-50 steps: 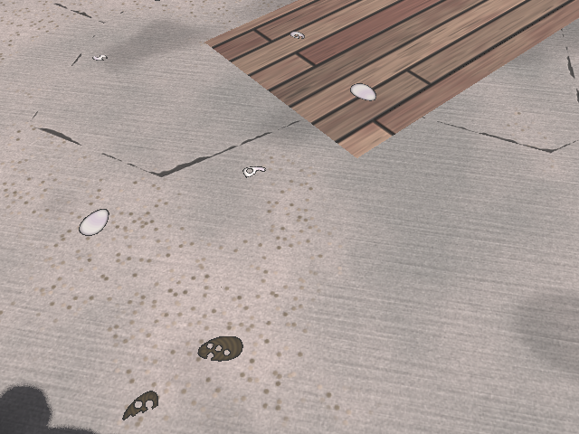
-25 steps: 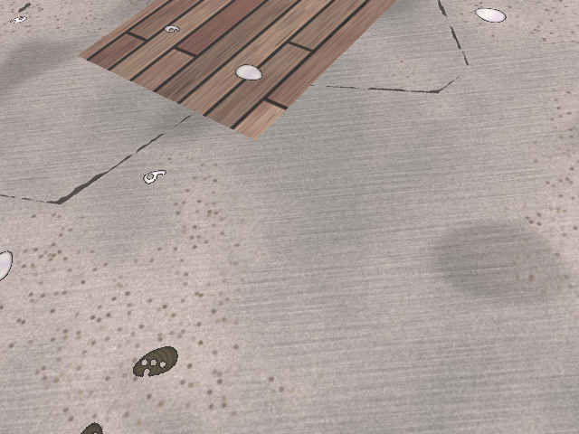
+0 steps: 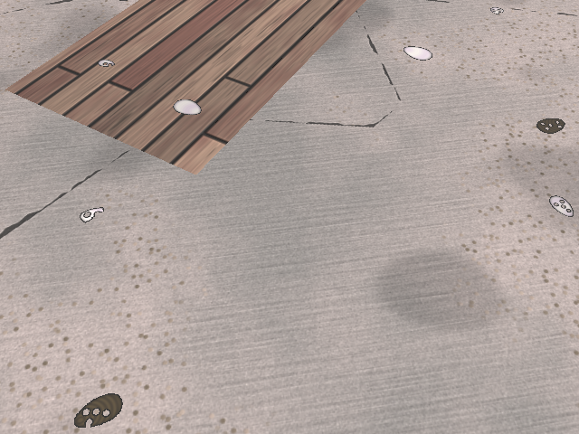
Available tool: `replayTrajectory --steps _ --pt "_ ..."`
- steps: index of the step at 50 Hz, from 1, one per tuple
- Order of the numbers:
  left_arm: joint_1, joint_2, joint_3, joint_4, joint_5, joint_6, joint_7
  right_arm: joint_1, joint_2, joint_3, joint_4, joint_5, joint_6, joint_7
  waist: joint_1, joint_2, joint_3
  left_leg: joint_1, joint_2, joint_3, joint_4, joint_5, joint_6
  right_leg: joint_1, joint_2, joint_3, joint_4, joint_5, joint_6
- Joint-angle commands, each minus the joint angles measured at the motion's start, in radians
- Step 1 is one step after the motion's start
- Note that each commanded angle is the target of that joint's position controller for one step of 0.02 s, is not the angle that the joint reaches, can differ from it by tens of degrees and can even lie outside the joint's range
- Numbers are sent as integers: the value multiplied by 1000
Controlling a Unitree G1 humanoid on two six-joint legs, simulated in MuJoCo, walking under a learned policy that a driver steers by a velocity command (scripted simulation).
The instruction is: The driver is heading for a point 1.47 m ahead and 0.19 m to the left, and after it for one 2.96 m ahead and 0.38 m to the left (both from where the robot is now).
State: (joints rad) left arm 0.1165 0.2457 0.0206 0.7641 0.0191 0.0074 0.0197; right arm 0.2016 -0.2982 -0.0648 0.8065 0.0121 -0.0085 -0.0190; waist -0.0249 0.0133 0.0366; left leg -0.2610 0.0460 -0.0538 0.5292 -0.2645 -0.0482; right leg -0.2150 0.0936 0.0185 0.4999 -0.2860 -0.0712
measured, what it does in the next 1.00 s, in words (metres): walks ahead: left foot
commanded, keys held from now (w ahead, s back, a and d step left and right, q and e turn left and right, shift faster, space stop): q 0.30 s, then w+q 0.12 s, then w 0.12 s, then w+e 0.46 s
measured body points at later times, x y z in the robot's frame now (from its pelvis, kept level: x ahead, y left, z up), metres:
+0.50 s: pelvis +0.01 +0.02 +0.01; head +0.05 +0.02 +0.46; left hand +0.00 +0.32 -0.09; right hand +0.28 -0.18 -0.08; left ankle -0.01 +0.17 -0.69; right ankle -0.01 -0.09 -0.73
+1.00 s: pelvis +0.18 +0.13 +0.00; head +0.21 +0.14 +0.45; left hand +0.31 +0.40 -0.10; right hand +0.25 -0.15 -0.12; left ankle +0.03 +0.19 -0.73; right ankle +0.37 +0.01 -0.69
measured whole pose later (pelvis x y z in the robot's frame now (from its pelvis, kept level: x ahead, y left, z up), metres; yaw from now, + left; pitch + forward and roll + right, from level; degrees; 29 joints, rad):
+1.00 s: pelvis +0.18 +0.13 +0.00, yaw +8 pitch +1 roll +2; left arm 0.15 0.28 0.05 0.71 -0.02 -0.04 -0.05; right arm 0.36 -0.27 -0.07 0.79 0.00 -0.09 -0.01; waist -0.07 -0.05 0.04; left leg 0.10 -0.03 0.21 0.20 -0.33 0.02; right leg -0.69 -0.09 0.02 0.74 0.01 0.00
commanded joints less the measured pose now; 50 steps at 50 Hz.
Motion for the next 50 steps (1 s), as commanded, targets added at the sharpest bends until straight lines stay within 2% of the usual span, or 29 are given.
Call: replayTrajectory --steps 1,5,7,8,9,10,11,12,13,14,15,17,20,24,27,28,30,31,32,33,34,35,36,37,39,41,43,46,50 --pt "32 163 63 -59 -4 -5 19 -41 -176 -45 -87 10 -10 2 46 119 -121 5 98 -168 -45 425 133 59 -72 17 65 198 3" --pt "17 110 67 -94 -8 14 15 -39 -183 -46 -111 -3 -8 -5 41 213 -106 32 186 -378 -116 364 243 -84 -15 -1 175 -55 27" --pt "60 105 70 -93 -11 1 3 -78 -184 -46 -133 3 -3 -8 65 204 -116 42 183 -396 -96 366 234 -84 -32 18 116 -114 20" --pt "94 114 74 -83 -12 -5 -1 -114 -181 -46 -147 10 3 -10 85 170 -122 2 143 -357 -59 336 194 -16 -57 27 14 -20 14" --pt "118 163 88 -79 -6 -6 -1 -129 -155 -40 -165 13 10 -11 78 80 -130 -74 72 -277 39 227 134 68 -146 100 -82 104 -8" --pt "94 240 107 -77 -2 -3 -3 -103 -129 -33 -186 17 15 -10 27 -169 -84 -225 -71 -97 187 19 57 110 -282 279 -141 261 -85" --pt "86 213 97 -100 9 -9 -5 -74 -150 -39 -178 1 13 -11 46 -258 -90 -319 -98 -50 387 -340 16 153 -446 434 -173 490 -204" --pt "89 180 82 -113 12 -16 -4 -53 -187 -59 -165 1 13 -8 41 -159 -94 -353 -76 -96 591 -400 4 161 -495 435 -160 618 -254" --pt "56 174 78 -124 7 -21 -1 -32 -184 -66 -148 12 23 -6 12 -70 -86 -358 -61 -104 671 -357 -2 152 -462 346 -144 633 -231" --pt "21 181 81 -126 -6 -26 2 -26 -163 -62 -143 16 33 -7 -1 -51 -54 -385 -43 -100 668 -285 -12 151 -423 265 -145 603 -197" --pt "21 185 81 -124 -13 -28 9 -49 -139 -54 -148 16 39 -8 11 -66 -42 -407 -29 -88 651 -219 -23 168 -394 208 -152 597 -176" --pt "89 189 84 -106 -13 -21 22 -99 -109 -39 -178 21 41 5 55 -109 -56 -419 -13 -27 585 -125 -42 208 -352 142 -215 366 -165" --pt "157 200 89 -94 -19 -27 28 -189 -95 -26 -232 23 35 26 112 -115 -41 -449 12 -2 456 -87 -43 274 -376 148 -301 30 -168" --pt "189 232 100 -76 -28 -46 6 -225 -61 -5 -266 14 7 41 124 -110 -7 -366 20 39 270 -90 -1 246 -390 96 -350 -19 -158" --pt "201 241 102 -54 -40 -60 -20 -214 -63 1 -258 16 -11 49 115 -130 17 -231 -5 94 126 -93 44 182 -376 36 -344 30 -145" --pt "210 245 101 -42 -49 -60 -28 -205 -65 1 -254 15 -17 51 103 -133 19 -174 -18 109 71 -78 58 159 -377 37 -328 60 -144" --pt "189 249 95 -28 -70 -56 -37 -104 -76 -10 -217 11 -25 52 23 -120 -6 45 -60 151 -81 25 91 59 -362 14 -233 158 -118" --pt "184 219 81 -23 -65 -60 -38 13 -117 -33 -178 12 -24 44 -37 -101 -64 238 -71 135 -99 53 112 -26 -325 -20 -113 257 -85" --pt "139 157 54 -40 -47 -70 -41 174 -174 -55 -148 4 -23 30 -120 -28 -166 465 64 -25 -112 47 152 -175 -250 -90 136 174 -17" --pt "124 77 30 -108 -30 -86 -40 234 -288 -73 -152 -17 -26 20 -111 224 -220 633 340 -446 -202 -33 284 -512 -116 -112 493 -272 57" --pt "120 170 57 -96 -60 -94 -33 224 -237 -66 -155 -18 -43 22 -132 128 -190 528 394 -542 -262 -102 355 -592 -115 60 672 -317 63" --pt "126 207 71 -99 -77 -91 -37 168 -173 -44 -154 -10 -55 26 -91 134 -106 460 353 -411 -277 -134 321 -623 -157 87 705 -231 51" --pt "129 206 73 -89 -71 -84 -39 112 -119 -28 -154 -2 -65 32 -56 140 -48 385 288 -299 -308 -140 282 -608 -190 72 684 -141 47" --pt "126 196 75 -81 -57 -79 -36 64 -92 -21 -154 -4 -71 35 -30 130 -4 318 254 -228 -341 -83 256 -590 -203 75 654 -63 53" --pt "160 164 72 -58 -53 -63 -38 22 -69 -18 -151 -20 -89 33 15 121 23 223 210 -96 -374 122 222 -514 -210 86 638 53 67" --pt "169 128 64 -55 -52 -55 -38 33 -77 -26 -139 -27 -104 28 26 81 18 209 202 -5 -385 282 222 -513 -204 93 614 121 86" --pt "135 109 58 -71 -49 -54 -38 45 -84 -30 -125 -28 -108 21 23 61 36 202 190 64 -398 329 219 -527 -199 96 516 195 98" --pt "33 80 40 -108 -42 -60 -54 63 -109 -36 -108 -20 -104 12 -12 50 67 191 175 154 -418 354 201 -486 -191 31 316 320 90" --pt "-96 63 26 -169 -44 -65 -84 136 -149 -48 -69 -4 -85 3 -53 24 100 295 217 207 -382 466 191 -502 -177 -36 175 300 44"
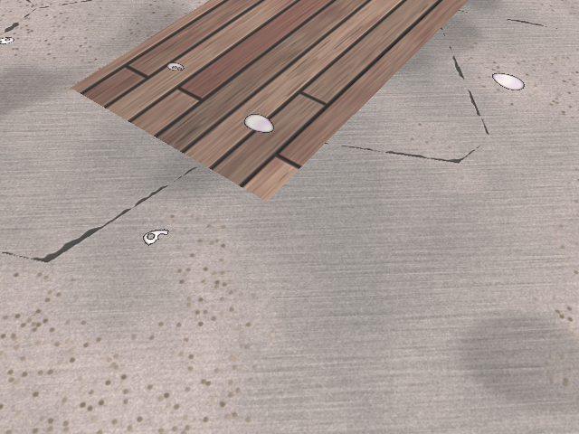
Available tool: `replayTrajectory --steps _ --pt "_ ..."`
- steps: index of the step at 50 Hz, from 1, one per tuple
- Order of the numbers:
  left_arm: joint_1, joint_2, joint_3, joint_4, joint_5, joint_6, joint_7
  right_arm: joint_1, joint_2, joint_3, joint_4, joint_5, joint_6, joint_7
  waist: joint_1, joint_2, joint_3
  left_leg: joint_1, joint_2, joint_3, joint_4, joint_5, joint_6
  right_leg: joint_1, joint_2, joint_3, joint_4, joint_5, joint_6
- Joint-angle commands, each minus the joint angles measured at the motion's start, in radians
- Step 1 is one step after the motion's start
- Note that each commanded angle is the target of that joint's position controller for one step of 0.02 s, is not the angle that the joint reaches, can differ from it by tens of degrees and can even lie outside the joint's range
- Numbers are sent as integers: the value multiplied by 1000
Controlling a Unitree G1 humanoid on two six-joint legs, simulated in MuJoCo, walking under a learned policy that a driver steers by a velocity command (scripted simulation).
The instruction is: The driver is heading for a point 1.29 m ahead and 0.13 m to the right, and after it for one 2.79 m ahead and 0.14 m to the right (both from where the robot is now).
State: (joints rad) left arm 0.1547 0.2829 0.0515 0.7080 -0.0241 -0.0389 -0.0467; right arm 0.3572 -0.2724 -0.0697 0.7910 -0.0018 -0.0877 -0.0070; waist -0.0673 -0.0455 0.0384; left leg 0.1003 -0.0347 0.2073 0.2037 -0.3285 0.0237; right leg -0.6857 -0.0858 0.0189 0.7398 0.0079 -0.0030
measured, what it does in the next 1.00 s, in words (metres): walks ahead, turning right: right foot, then left foot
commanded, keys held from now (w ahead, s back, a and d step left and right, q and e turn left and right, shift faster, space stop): w+e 0.36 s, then w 0.54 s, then w+q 0.10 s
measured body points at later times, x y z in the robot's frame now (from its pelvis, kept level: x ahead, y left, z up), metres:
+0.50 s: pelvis +0.28 -0.03 +0.01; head +0.31 -0.05 +0.46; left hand +0.43 +0.23 -0.09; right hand +0.43 -0.32 -0.07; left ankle +0.50 +0.09 -0.69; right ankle +0.21 -0.11 -0.73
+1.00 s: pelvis +0.55 -0.05 +0.01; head +0.59 -0.05 +0.46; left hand +0.83 +0.10 -0.08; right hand +0.47 -0.32 -0.11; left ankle +0.51 +0.06 -0.73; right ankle +0.67 -0.26 -0.69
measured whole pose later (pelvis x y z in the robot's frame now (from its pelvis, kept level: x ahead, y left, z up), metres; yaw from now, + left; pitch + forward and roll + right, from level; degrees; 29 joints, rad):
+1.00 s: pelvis +0.55 -0.05 +0.01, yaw -18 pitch +2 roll +1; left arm 0.08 0.26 0.03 0.68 -0.01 -0.07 -0.02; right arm 0.40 -0.27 -0.04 0.80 0.02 -0.08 0.01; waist -0.10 -0.04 0.03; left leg -0.04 -0.06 0.01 0.25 -0.24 0.05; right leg -0.62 -0.08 0.06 0.62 0.01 0.02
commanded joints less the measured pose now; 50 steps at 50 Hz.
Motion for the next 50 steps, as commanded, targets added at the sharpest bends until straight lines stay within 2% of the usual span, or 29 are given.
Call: replayTrajectory --steps 1,4,5,6,7,8,9,10,11,12,13,15,17,21,23,25,27,29,30,31,32,33,34,35,36,37,40,45,50 --pt "-151 31 -4 -126 -1 -19 -24 -14 -183 -45 -48 13 2 -10 -7 86 92 -34 305 -41 -27 605 113 -25 14 -55 -88 -24 -40" --pt "-94 85 23 -140 -3 -10 -31 -19 -230 -54 -48 17 27 -23 61 149 -16 37 310 -5 180 1111 87 137 110 -137 -92 -164 -103" --pt "2 124 44 -124 -6 -4 -28 -23 -242 -55 -52 18 36 -26 119 163 -80 22 305 -1 326 1202 79 267 146 -147 -96 -200 -132" --pt "152 174 73 -93 -8 1 -15 -40 -240 -51 -60 27 38 -29 208 144 -158 -84 277 16 532 1141 54 507 174 -133 -169 -143 -175" --pt "284 242 99 -66 -7 18 7 -23 -192 -32 -79 13 25 -29 256 40 -238 -340 224 6 836 714 16 812 59 67 -193 -136 -228" --pt "225 327 109 -93 -8 10 14 48 -69 7 -138 -2 -5 -14 130 -223 -350 -758 -16 -104 1236 -211 -50 1105 -216 683 -314 -289 -443" --pt "246 245 84 -108 4 -4 10 -43 -158 -5 -153 22 -47 5 203 -90 -437 -847 9 -338 1295 -218 -27 1116 -247 811 -433 -372 -440" --pt "218 195 70 -97 10 -16 9 -126 -176 -8 -185 54 -60 13 197 -35 -287 -894 54 -338 1243 -147 -7 1001 -215 658 -451 -342 -386" --pt "157 173 62 -95 4 -25 7 -137 -160 -1 -191 41 -65 9 133 68 -158 -872 98 -323 1131 -85 -2 827 -166 538 -459 -239 -347" --pt "96 139 53 -104 4 -29 10 -134 -163 -7 -180 13 -61 3 94 79 -116 -817 132 -318 1034 -51 -9 713 -126 455 -465 -142 -322" --pt "56 129 47 -120 16 -30 16 -113 -166 -11 -173 2 -49 5 63 53 -83 -757 147 -317 1005 -24 -21 615 -99 406 -490 -68 -319" --pt "36 140 51 -118 16 -33 25 -86 -155 -9 -168 -12 -27 5 37 30 -64 -709 151 -291 939 3 -57 503 -80 358 -522 30 -328" --pt "50 160 55 -101 13 -35 38 -120 -128 3 -182 -20 -14 1 40 27 -40 -694 146 -265 827 66 -91 414 -49 286 -531 74 -316" --pt "99 163 53 -70 5 -26 52 -270 -79 28 -207 -13 -19 10 115 -22 -31 -608 99 -231 495 376 -109 368 22 184 -505 -55 -239" --pt "156 167 52 -45 4 -24 49 -322 -88 27 -217 3 -27 20 150 -34 -37 -577 79 -232 418 439 -103 407 -9 213 -489 -113 -228" --pt "182 166 50 -28 0 -22 47 -348 -113 18 -229 11 -34 28 158 -46 -29 -595 79 -249 360 402 -77 481 -49 261 -446 -145 -219" --pt "187 167 50 -20 4 -19 46 -330 -138 4 -232 12 -39 32 138 -66 -26 -585 76 -254 327 320 -42 547 -89 312 -401 -131 -201" --pt "166 157 48 -20 6 -12 45 -229 -157 -14 -210 9 -43 29 73 -79 -47 -462 54 -220 276 260 2 566 -73 308 -306 -1 -169" --pt "168 118 34 -25 13 -13 43 -119 -191 -30 -191 1 -47 24 19 -47 -128 -295 93 -250 278 272 43 534 -14 257 -137 66 -135" --pt "223 62 14 -43 32 -17 46 23 -256 -44 -186 -13 -46 20 -8 116 -290 -21 278 -484 297 263 130 370 76 176 181 -144 -83" --pt "329 28 2 -49 -3 -31 47 90 -298 -59 -137 -13 -35 36 32 427 -347 185 424 -961 117 -47 263 43 190 114 462 -582 -24" --pt "271 127 21 -37 -19 -32 50 80 -202 -35 -144 9 -33 40 -2 263 -256 150 419 -999 66 -261 239 -78 136 178 570 -553 -24" --pt "155 158 29 -59 -17 -31 49 26 -160 -22 -148 10 -27 35 -13 161 -139 41 387 -838 65 -214 203 -111 92 144 578 -461 -30" --pt "96 143 24 -74 1 -32 50 -21 -148 -14 -155 -2 -22 34 5 93 -85 -69 342 -720 57 -84 192 -84 53 108 538 -389 -31" --pt "75 126 25 -82 13 -35 48 -51 -131 -7 -152 -8 -21 33 26 90 -46 -141 303 -643 38 24 193 -61 21 99 473 -335 -29" --pt "88 111 25 -79 14 -33 45 -65 -119 -2 -150 -13 -24 31 48 127 -46 -186 272 -583 18 102 185 -9 -3 93 429 -299 -25" --pt "101 75 16 -64 17 -24 44 -52 -122 -2 -124 1 -31 27 61 146 -50 -215 247 -479 -21 260 203 18 -12 58 331 -267 -2" --pt "-45 34 -3 -90 20 -35 36 -13 -163 -11 -80 11 -13 15 18 117 -17 -192 222 -354 -53 376 188 11 -10 26 23 -48 24" --pt "-198 36 -4 -130 11 -59 13 74 -181 -15 -28 25 11 8 -27 114 18 -173 231 -372 -7 387 179 95 44 11 -182 42 25"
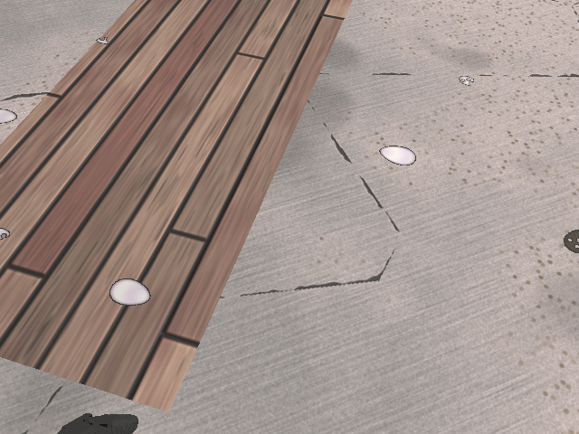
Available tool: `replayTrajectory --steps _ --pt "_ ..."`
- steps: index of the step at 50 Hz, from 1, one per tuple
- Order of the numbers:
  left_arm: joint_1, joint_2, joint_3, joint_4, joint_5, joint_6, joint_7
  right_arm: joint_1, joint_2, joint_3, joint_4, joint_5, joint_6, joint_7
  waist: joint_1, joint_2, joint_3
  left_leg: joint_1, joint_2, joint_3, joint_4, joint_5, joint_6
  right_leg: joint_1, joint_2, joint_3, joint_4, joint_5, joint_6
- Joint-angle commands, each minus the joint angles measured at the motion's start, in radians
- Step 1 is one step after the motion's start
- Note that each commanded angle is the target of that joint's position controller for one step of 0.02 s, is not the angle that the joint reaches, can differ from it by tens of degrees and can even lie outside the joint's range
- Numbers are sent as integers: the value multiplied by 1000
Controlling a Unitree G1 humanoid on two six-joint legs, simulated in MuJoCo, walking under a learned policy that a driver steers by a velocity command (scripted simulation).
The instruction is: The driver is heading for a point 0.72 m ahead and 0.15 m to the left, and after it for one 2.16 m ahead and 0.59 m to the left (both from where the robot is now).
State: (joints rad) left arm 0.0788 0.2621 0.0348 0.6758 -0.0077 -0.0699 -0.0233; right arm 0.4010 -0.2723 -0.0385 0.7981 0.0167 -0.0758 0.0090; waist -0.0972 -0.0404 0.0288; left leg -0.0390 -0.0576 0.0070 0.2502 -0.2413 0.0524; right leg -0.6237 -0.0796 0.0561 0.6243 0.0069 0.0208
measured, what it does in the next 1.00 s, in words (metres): walks ahead, turning left: right foot, then left foot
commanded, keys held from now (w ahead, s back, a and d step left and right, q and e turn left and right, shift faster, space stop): w+q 0.72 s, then w+e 0.26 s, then e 0.02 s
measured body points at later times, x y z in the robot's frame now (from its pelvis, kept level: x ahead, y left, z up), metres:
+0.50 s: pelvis +0.26 -0.02 +0.00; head +0.28 +0.00 +0.44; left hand +0.22 +0.27 -0.13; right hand +0.50 -0.22 -0.09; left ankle +0.38 +0.17 -0.69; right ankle +0.21 -0.14 -0.75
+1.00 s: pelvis +0.49 +0.13 +0.00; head +0.51 +0.15 +0.45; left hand +0.53 +0.43 -0.11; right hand +0.68 -0.09 -0.10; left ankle +0.41 +0.17 -0.75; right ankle +0.73 +0.03 -0.68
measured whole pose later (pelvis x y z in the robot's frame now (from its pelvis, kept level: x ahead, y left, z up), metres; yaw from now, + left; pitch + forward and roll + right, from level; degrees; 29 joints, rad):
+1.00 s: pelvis +0.49 +0.13 +0.00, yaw +23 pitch +1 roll +1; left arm 0.16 0.29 0.05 0.79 -0.02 -0.06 -0.02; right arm 0.30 -0.26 -0.04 0.74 -0.01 -0.08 0.01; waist -0.04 -0.05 0.03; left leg -0.03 -0.09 0.04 0.22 -0.20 0.09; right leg -0.71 -0.12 0.05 0.77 0.07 0.03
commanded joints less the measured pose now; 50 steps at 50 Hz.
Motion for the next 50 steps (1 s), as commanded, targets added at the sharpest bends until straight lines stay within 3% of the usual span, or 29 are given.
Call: replayTrajectory --steps 1,4,5,6,7,8,9,10,11,12,14,17,21,24,27,29,30,31,32,33,34,35,36,37,38,39,41,43,50 --pt "-138 64 15 -104 -7 -34 -16 35 -185 -48 -30 8 5 -11 6 113 30 -14 265 -190 -35 301 146 41 45 -21 -92 28 -6" --pt "-93 105 33 -96 -7 -47 -20 20 -205 -59 -24 10 19 -21 57 139 6 20 287 -237 44 357 119 156 62 -16 -155 -54 -38" --pt "-9 129 47 -74 -5 -49 -15 1 -203 -57 -27 11 22 -23 110 136 -40 -1 258 -216 131 458 98 292 76 -34 -196 -50 -62" --pt "123 174 69 -42 4 -51 -5 -4 -174 -46 -34 3 21 -22 172 122 -141 -81 201 -179 299 470 67 517 40 -15 -180 -27 -98" --pt "306 250 88 -23 20 -46 9 -19 -104 -21 -74 -25 16 -22 242 -5 -313 -282 119 -127 613 191 24 817 -166 189 -132 -8 -164" --pt "328 281 93 -2 22 -32 3 127 -27 0 -88 4 3 -21 167 -279 -425 -618 10 -94 901 -363 -24 1055 -358 591 -223 -221 -299" --pt "307 179 70 -10 10 -27 4 69 -136 -26 -71 26 1 -22 201 -164 -326 -713 65 -160 1005 -337 -29 969 -323 596 -290 -377 -269" --pt "258 137 56 -7 3 -25 8 -19 -171 -41 -93 32 4 -20 197 -108 -193 -747 100 -140 1017 -242 -29 846 -291 444 -314 -370 -235" --pt "198 119 48 -4 7 -26 7 -56 -158 -40 -99 23 8 -22 166 -48 -126 -711 135 -121 995 -166 -36 720 -250 347 -346 -282 -220" --pt "154 95 43 1 12 -27 5 -75 -146 -44 -104 11 14 -20 140 -47 -74 -685 160 -120 959 -116 -41 627 -217 270 -382 -218 -216" --pt "109 87 45 14 19 -39 7 -48 -107 -42 -102 17 37 -13 96 -80 -42 -605 189 -115 932 -66 -53 511 -188 157 -444 -140 -216" --pt "101 116 59 43 17 -54 13 -91 -82 -39 -130 8 56 -14 83 -40 0 -639 202 -116 863 5 -75 467 -196 43 -494 -36 -231" --pt "117 154 70 69 16 -46 23 -183 -66 -30 -161 6 47 6 111 -14 19 -635 196 -83 642 204 -72 502 -169 -103 -501 29 -210" --pt "160 187 79 91 6 -33 28 -289 -55 -22 -200 5 42 26 153 2 45 -613 181 -29 498 256 -52 550 -182 -165 -495 28 -192" --pt "192 213 90 112 -13 -14 27 -350 -71 -27 -239 6 47 40 164 -3 65 -627 169 0 423 189 -16 647 -215 -194 -457 57 -168" --pt "190 238 98 116 -23 0 28 -340 -95 -39 -255 2 52 45 138 -21 42 -568 127 45 397 91 20 695 -223 -224 -363 272 -147" --pt "182 254 102 114 -29 7 30 -291 -117 -52 -250 0 56 44 103 -37 -2 -482 86 78 393 43 42 703 -215 -244 -263 444 -134" --pt "166 254 102 111 -35 16 32 -163 -153 -76 -220 1 60 40 24 -25 -72 -309 32 110 344 64 72 670 -186 -279 -79 554 -110" --pt "186 219 87 107 -25 16 35 13 -221 -114 -169 6 67 24 -53 19 -166 -26 3 77 320 104 110 518 -142 -298 174 465 -70" --pt "264 93 46 59 28 3 29 47 -347 -139 -164 16 70 5 18 302 -228 304 263 -386 280 74 250 92 -10 -285 557 -301 1" --pt "237 92 30 32 16 -33 20 43 -330 -121 -214 10 47 16 13 285 -413 435 399 -856 80 -154 382 -103 117 -29 749 -637 11" --pt "107 185 53 9 -29 -52 12 26 -247 -95 -205 1 28 28 -31 151 -310 377 382 -755 24 -146 312 -202 63 34 774 -546 -11" --pt "74 175 48 -5 -34 -64 12 -12 -223 -87 -197 -2 18 28 -1 132 -197 249 346 -623 31 -75 278 -211 25 22 706 -454 -31" --pt "100 164 46 23 -14 -65 20 -85 -175 -72 -199 -2 16 24 48 65 -139 113 312 -489 41 45 240 -148 -26 16 624 -379 -30" --pt "129 168 50 41 -2 -55 21 -137 -136 -58 -210 -13 14 19 85 87 -112 5 283 -398 29 168 221 -66 -60 16 558 -327 -27" --pt "154 165 51 56 -3 -40 17 -161 -121 -50 -216 -23 12 16 103 108 -109 -57 264 -351 5 229 212 -5 -73 13 538 -295 -21" --pt "182 136 46 80 -1 -15 16 -156 -130 -50 -197 -24 -2 12 114 104 -104 -111 254 -264 -31 341 216 28 -73 -7 497 -246 -2" --pt "138 118 39 72 -1 0 19 -131 -147 -53 -169 -24 -13 6 101 93 -63 -119 251 -197 -68 371 208 -21 -76 -7 422 -158 14" --pt "-10 84 26 38 -13 -9 -3 -110 -152 -49 -101 -33 -19 -10 36 89 40 -57 238 -12 -127 325 129 -40 -20 -12 58 156 -2"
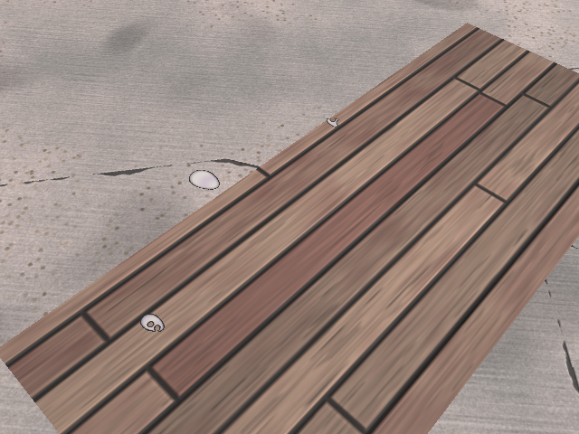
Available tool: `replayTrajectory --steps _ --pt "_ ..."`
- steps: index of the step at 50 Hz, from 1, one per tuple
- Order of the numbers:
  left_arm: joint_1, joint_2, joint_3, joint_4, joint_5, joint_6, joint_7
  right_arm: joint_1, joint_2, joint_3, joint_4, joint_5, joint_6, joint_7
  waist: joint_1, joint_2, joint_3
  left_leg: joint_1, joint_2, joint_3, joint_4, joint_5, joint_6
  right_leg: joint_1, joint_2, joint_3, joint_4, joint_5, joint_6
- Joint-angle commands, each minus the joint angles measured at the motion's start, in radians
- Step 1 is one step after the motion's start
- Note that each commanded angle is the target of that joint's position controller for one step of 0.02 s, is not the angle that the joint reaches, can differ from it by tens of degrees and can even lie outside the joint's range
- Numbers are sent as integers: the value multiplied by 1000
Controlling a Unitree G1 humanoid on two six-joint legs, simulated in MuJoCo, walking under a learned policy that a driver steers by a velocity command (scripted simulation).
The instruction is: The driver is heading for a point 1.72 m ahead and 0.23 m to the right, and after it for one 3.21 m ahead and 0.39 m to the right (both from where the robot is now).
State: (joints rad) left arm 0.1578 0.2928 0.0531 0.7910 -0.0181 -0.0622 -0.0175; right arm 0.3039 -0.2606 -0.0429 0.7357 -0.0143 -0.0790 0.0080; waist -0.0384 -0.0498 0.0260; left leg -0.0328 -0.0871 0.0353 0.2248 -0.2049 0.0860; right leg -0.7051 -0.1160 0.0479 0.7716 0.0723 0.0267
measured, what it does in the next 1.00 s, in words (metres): walks ahead: right foot, then left foot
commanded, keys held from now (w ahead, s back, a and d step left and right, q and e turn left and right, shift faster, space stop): e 0.44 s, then no key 0.28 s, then q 0.28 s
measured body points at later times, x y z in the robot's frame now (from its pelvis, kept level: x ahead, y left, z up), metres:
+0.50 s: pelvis +0.18 -0.03 -0.01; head +0.23 -0.05 +0.43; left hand +0.40 +0.21 -0.11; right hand +0.27 -0.34 -0.12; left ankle +0.29 +0.12 -0.70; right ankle +0.24 -0.13 -0.75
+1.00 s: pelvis +0.22 -0.01 -0.02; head +0.24 -0.01 +0.43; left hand +0.42 +0.23 -0.12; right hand +0.29 -0.31 -0.12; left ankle +0.28 +0.10 -0.74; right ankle +0.16 -0.13 -0.75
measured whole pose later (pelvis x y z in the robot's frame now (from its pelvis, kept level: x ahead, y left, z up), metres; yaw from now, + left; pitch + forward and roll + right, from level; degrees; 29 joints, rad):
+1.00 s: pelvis +0.22 -0.01 -0.02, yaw -14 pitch +1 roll -1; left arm 0.18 0.27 0.07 0.73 0.01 0.05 0.04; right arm 0.19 -0.28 -0.06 0.69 0.01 0.00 0.00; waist -0.02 0.03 0.02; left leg -0.39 -0.02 -0.09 0.65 -0.31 0.00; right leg -0.23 0.01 0.02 0.53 -0.32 0.02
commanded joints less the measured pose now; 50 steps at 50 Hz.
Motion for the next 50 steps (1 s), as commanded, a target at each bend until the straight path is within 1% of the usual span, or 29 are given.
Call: replayTrajectory --steps 1,5,7,8,9,10,11,12,13,14,16,19,22,27,30,31,32,33,34,35,36,38,40,42,44,45,46,48,50 --pt "-108 46 4 -86 2 -20 -15 -11 -162 -44 -27 -3 -12 -12 -29 92 54 -53 268 -11 -86 360 89 58 29 -17 -132 102 -14" --pt "-115 59 10 -122 12 -28 -48 -16 -182 -51 -2 10 20 -30 -23 119 20 69 299 29 64 648 62 87 83 -70 -207 -3 -47" --pt "-22 99 30 -116 19 -27 -58 -41 -201 -58 -12 20 40 -47 28 149 -47 113 298 31 224 878 36 179 138 -112 -221 -115 -78" --pt "91 134 50 -91 19 -27 -54 -61 -199 -57 -20 21 51 -55 85 136 -105 87 269 53 387 904 8 312 175 -124 -269 -90 -102" --pt "191 186 69 -80 21 -27 -38 -55 -187 -50 -32 15 49 -58 138 70 -174 -36 209 81 626 721 -48 516 130 -39 -328 156 -148" --pt "214 278 82 -95 27 -20 -19 56 -86 -20 -65 -33 35 -47 58 -183 -305 -391 60 76 1000 -131 -123 876 -133 302 -200 646 -305" --pt "217 255 70 -123 35 -19 -17 105 -93 -5 -64 -16 18 -27 69 -189 -501 -590 -45 -113 1241 -513 -153 1064 -284 651 -278 629 -482" --pt "167 203 64 -151 27 -4 -14 26 -177 -23 -62 19 14 -14 115 -47 -471 -620 35 -192 1258 -424 -135 992 -226 531 -315 448 -433" --pt "103 165 53 -163 11 9 -7 -55 -181 -25 -90 28 19 -15 103 11 -337 -658 72 -164 1196 -349 -126 856 -175 432 -346 290 -381" --pt "57 139 43 -170 0 22 0 -90 -172 -26 -90 16 31 -26 77 80 -221 -652 105 -145 1116 -302 -131 690 -133 367 -391 191 -341" --pt "9 139 42 -184 14 40 9 -77 -163 -30 -98 6 61 -37 20 19 -126 -533 120 -130 969 -251 -139 451 -68 317 -459 65 -310" --pt "-4 169 57 -191 25 49 21 -35 -118 -19 -81 -1 68 -51 6 -36 -146 -463 95 -102 794 -214 -171 376 -27 262 -450 169 -304" --pt "-12 182 64 -198 10 69 40 -60 -121 -20 -79 2 73 -55 21 -45 -197 -434 88 -120 691 -107 -186 382 -9 278 -436 6 -270" --pt "-12 147 50 -197 20 94 43 -111 -116 -22 -95 10 64 -40 59 -103 -165 -380 95 -106 532 -86 -169 382 -8 325 -411 -225 -238" --pt "-13 110 30 -191 15 100 38 -75 -100 -24 -89 6 42 -25 25 -101 -149 -235 93 -78 248 35 -119 387 14 337 -327 -182 -190" --pt "33 77 18 -181 21 98 38 -74 -140 -32 -99 -12 37 -25 39 -38 -139 -167 187 -166 165 101 -82 349 61 302 -263 -275 -133" --pt "99 45 11 -184 31 89 34 -130 -232 -49 -119 -32 42 -31 120 207 -114 -144 360 -365 124 274 23 260 196 151 -127 -483 -68" --pt "47 93 23 -197 32 77 35 -123 -175 -38 -108 -49 43 -29 81 311 -106 -230 447 -480 82 281 145 261 201 87 -19 -612 -25" --pt "13 142 39 -196 27 76 36 -129 -148 -30 -114 -40 39 -27 53 268 -94 -230 433 -475 82 271 169 263 175 96 92 -631 -1" --pt "9 144 46 -182 21 82 38 -131 -150 -32 -108 -23 38 -28 48 228 -92 -200 399 -426 102 281 150 235 175 90 163 -624 17" --pt "18 129 47 -167 21 92 42 -136 -156 -34 -106 -7 38 -30 46 207 -88 -174 373 -383 118 303 131 215 168 88 207 -613 36" --pt "38 42 20 -145 28 102 41 -169 -107 -15 -93 2 42 -25 71 183 -93 -191 300 -294 147 378 83 299 121 65 87 -572 61" --pt "-2 6 7 -144 23 95 37 -145 -122 -24 -82 12 60 -19 42 236 -90 -158 241 -259 180 429 69 368 139 5 -114 -501 70" --pt "6 44 22 -130 8 91 41 -118 -172 -42 -82 26 76 -21 40 262 -99 -120 235 -296 204 429 77 423 168 -31 -291 -360 58" --pt "23 88 36 -122 10 91 46 -100 -186 -51 -89 37 79 -25 35 237 -110 -151 240 -348 207 354 56 503 146 -14 -361 -258 16" --pt "41 111 42 -125 19 92 52 -111 -172 -47 -98 33 73 -24 41 195 -129 -218 229 -346 230 308 34 575 95 11 -334 -183 -13" --pt "52 160 59 -112 26 97 57 -105 -146 -42 -116 28 63 -19 18 66 -144 -305 166 -272 271 226 -1 621 39 37 -279 -100 -61" --pt "70 142 65 -106 33 105 55 -158 -130 -41 -128 29 58 -13 56 -105 -95 -420 56 -125 411 15 -69 591 -55 146 -372 -147 -150" --pt "20 130 60 -127 33 94 65 -155 -132 -51 -137 22 73 -12 54 -184 -63 -492 59 -69 611 -266 -91 573 -211 261 -418 -7 -246"
Keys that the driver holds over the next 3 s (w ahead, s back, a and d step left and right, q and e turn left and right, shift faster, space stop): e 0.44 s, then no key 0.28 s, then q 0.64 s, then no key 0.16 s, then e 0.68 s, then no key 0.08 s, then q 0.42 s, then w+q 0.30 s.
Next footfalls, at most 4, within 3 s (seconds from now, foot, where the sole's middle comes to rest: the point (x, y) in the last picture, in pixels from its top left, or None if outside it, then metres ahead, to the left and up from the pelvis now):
0.18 right None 0.28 -0.13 -0.78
0.62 left None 0.33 0.09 -0.78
0.90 right None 0.20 -0.14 -0.78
1.20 left None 0.29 0.11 -0.78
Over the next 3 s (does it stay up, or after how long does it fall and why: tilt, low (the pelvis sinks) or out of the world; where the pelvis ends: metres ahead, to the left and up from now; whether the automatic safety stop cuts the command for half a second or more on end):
stays up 0.25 -0.02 0.00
